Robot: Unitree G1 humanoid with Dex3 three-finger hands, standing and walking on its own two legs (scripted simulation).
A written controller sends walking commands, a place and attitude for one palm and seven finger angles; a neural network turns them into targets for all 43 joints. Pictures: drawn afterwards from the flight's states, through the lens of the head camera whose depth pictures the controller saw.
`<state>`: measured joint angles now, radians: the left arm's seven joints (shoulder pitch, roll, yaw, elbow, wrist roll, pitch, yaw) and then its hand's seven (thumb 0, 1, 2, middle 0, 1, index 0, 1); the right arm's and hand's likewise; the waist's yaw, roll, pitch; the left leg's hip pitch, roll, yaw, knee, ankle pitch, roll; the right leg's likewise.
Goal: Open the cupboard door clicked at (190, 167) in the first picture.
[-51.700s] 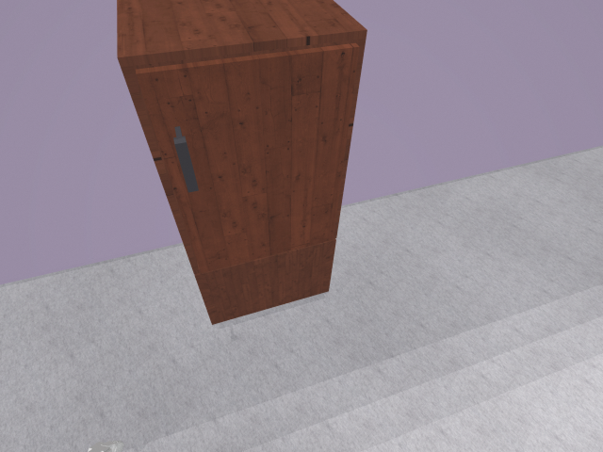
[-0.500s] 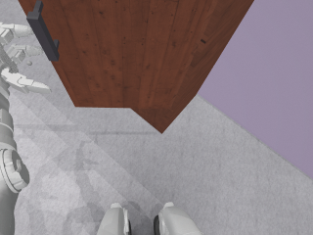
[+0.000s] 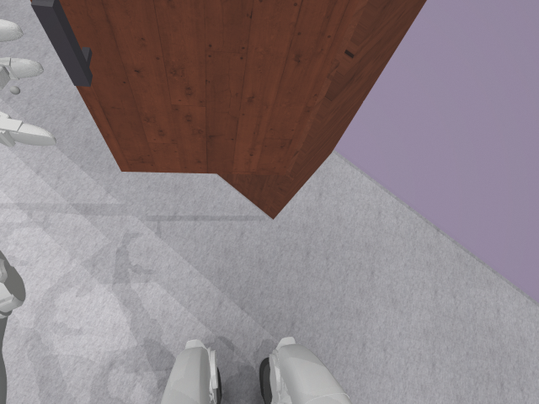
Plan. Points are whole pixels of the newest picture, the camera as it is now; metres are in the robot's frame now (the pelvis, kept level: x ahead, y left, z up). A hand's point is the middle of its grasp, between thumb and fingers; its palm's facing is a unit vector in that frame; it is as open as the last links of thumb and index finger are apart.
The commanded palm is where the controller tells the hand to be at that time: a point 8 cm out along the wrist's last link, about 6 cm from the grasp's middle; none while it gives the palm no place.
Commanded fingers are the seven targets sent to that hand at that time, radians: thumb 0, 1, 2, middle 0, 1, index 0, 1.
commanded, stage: move the hooked fingers beside the handle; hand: left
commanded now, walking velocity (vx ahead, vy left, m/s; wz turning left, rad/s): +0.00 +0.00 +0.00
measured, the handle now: (69, 33) +0.59 +0.23 +0.09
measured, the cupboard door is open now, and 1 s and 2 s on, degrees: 42 42 42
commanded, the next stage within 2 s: slide the fingers in behind the handle in 0.84 s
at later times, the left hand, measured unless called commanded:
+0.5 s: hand (20, 86) +0.52 +0.28 +0.08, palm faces +0.02 -1.00 +0.00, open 13.9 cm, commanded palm +0.51 +0.31 +0.08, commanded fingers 0.00 -0.50 0.30 -0.30 -1.20 -0.30 -1.20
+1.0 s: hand (21, 84) +0.52 +0.28 +0.08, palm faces +0.00 -1.00 +0.00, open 13.9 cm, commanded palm +0.51 +0.30 +0.08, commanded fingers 0.00 -0.50 0.30 -0.30 -1.20 -0.30 -1.20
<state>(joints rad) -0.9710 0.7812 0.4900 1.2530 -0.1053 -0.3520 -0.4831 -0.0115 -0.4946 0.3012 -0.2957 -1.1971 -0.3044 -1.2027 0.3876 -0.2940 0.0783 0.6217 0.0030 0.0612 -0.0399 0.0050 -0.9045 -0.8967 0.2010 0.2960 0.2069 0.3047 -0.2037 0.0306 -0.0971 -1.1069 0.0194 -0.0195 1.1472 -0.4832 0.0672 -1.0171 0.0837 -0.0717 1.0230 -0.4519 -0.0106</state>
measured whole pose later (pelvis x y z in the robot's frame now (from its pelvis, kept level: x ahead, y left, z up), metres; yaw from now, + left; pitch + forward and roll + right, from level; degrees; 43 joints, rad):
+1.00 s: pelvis +0.01 +0.00 +0.00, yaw +0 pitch +26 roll -7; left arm -0.98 0.77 0.49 1.24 -0.10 -0.32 -0.48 -0.01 -0.49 0.30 -0.30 -1.20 -0.30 -1.20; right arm 0.38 -0.29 0.08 0.61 0.00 0.06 -0.03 0.00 -0.90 -0.90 0.20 0.30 0.21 0.30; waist -0.21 0.03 -0.10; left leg -1.10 0.02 -0.03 1.15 -0.49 0.07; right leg -1.01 0.09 -0.07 1.02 -0.46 -0.01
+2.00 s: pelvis +0.02 -0.01 +0.01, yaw +2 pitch +25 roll -6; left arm -0.95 0.61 0.35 1.19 -0.14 -0.36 -0.33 -0.01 -0.49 0.30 -0.23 -1.19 -0.25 -1.20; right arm 0.39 -0.27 0.05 0.66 -0.01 0.05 0.00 0.01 -0.91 -0.90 0.20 0.30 0.21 0.30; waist -0.17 0.03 -0.12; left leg -1.06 0.00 -0.03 1.12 -0.49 0.06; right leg -0.97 0.07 -0.08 1.01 -0.48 -0.02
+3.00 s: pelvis +0.01 +0.00 +0.01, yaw +2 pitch +24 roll -6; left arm -0.94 0.57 0.34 1.20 -0.13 -0.38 -0.31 -0.01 -0.49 0.30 -0.21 -1.19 -0.24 -1.19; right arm 0.39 -0.26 0.04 0.68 -0.02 0.04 0.00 0.01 -0.91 -0.90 0.20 0.30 0.21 0.30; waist -0.17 0.04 -0.12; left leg -1.05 -0.01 -0.03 1.11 -0.49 0.07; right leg -0.95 0.06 -0.08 0.99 -0.47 -0.01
